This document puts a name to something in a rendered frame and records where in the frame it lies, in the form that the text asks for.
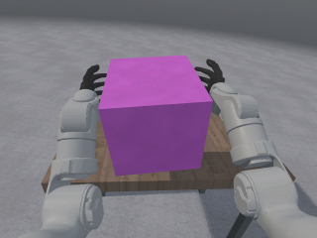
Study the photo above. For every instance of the left robot hand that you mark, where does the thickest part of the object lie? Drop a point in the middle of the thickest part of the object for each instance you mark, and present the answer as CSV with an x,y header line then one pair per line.
x,y
89,78

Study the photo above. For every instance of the right robot hand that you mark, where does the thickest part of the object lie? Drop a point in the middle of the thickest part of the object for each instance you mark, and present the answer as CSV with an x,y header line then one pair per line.
x,y
215,77

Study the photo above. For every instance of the table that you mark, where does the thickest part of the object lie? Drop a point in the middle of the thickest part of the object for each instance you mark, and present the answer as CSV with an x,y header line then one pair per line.
x,y
217,171

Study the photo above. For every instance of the carton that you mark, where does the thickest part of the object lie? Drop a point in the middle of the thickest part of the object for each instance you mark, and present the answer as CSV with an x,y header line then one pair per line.
x,y
155,113

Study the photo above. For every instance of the robot right upper arm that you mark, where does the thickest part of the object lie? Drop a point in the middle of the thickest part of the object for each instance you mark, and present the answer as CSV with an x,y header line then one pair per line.
x,y
269,197

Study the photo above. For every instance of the robot right forearm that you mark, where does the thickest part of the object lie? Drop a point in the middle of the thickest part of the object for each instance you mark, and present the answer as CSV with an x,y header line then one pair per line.
x,y
250,147

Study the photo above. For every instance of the robot left forearm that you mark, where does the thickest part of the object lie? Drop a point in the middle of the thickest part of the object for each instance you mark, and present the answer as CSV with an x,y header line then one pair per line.
x,y
76,140

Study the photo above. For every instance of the robot left upper arm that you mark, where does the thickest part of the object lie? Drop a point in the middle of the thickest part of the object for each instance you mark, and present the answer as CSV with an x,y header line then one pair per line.
x,y
70,211

